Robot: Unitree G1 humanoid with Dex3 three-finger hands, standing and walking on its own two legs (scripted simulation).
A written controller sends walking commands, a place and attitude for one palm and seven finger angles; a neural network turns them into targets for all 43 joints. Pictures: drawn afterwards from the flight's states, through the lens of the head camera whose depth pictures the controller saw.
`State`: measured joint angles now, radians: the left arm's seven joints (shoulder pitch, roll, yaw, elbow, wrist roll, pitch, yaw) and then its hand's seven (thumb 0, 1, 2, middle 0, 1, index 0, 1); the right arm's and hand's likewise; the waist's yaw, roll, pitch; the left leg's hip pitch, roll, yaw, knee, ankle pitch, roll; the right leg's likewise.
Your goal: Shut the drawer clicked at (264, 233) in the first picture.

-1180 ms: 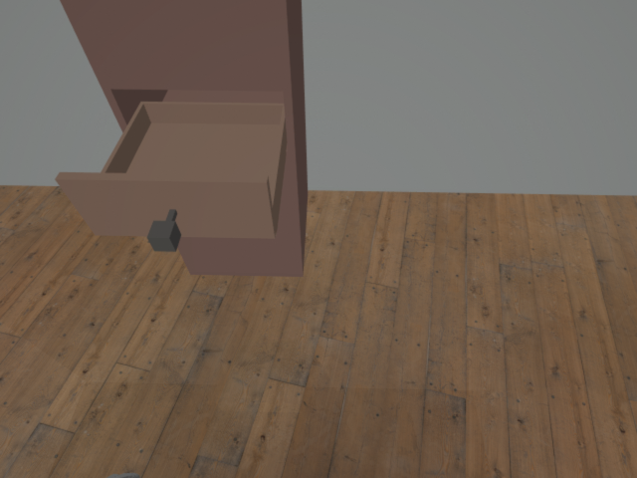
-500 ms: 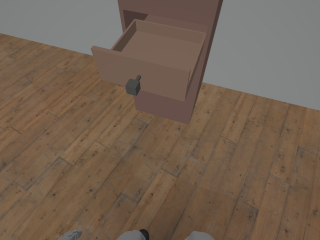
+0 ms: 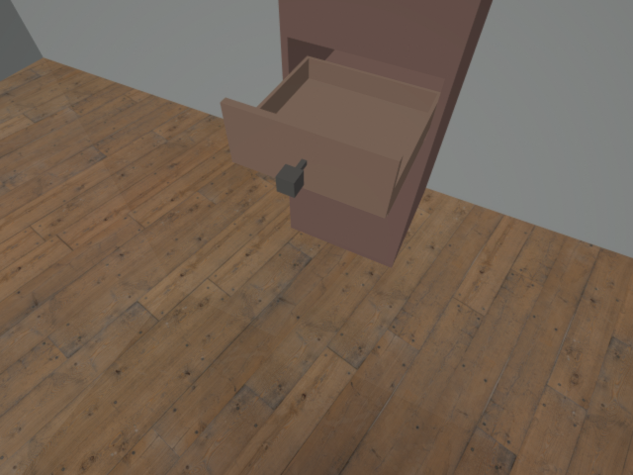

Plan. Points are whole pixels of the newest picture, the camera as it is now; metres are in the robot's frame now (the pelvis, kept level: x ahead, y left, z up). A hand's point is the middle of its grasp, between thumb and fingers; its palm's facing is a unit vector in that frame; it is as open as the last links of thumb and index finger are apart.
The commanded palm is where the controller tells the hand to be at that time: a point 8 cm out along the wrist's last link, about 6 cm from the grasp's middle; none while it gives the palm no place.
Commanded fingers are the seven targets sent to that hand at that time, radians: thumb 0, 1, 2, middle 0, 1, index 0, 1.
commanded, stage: look at it before walking up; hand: left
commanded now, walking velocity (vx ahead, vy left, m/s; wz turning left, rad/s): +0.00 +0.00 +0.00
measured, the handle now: (294, 174) +0.66 +0.10 -0.08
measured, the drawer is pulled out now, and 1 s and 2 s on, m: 0.30 0.30 0.30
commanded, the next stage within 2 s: turn to face it in 0.46 s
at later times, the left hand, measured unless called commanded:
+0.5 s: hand (147, 469) +0.13 +0.25 -0.14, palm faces -0.06 -0.93 -0.35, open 7.4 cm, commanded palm none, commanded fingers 0.00 0.90 0.90 -0.20 -0.30 -0.20 -0.30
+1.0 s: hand out of the picture +0.10 +0.18 -0.18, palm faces -0.14 -0.96 -0.24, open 7.4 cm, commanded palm none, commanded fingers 0.00 0.90 0.90 -0.20 -0.30 -0.20 -0.30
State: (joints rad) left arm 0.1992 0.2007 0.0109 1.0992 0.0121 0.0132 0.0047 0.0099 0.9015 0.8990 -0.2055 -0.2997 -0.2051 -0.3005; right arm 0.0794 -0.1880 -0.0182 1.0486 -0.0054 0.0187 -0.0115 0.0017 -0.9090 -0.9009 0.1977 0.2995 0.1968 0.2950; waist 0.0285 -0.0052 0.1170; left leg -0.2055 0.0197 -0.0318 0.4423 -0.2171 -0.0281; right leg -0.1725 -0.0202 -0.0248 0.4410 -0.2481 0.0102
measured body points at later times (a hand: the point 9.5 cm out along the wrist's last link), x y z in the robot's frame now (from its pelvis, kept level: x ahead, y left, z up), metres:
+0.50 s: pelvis +0.01 +0.00 +0.01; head +0.05 -0.01 +0.45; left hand +0.13 +0.29 -0.12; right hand +0.06 -0.30 -0.14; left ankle +0.01 +0.14 -0.74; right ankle -0.01 -0.12 -0.74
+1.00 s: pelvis +0.01 -0.01 -0.01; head +0.07 -0.03 +0.43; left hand +0.10 +0.23 -0.16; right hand +0.03 -0.27 -0.17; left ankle +0.00 +0.13 -0.72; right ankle -0.01 -0.12 -0.74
